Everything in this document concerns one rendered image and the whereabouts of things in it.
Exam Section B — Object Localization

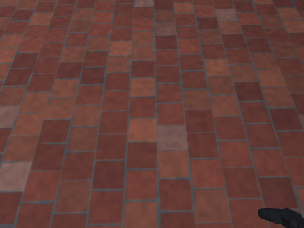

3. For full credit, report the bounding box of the right robot hand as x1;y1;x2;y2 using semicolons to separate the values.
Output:
257;207;304;228

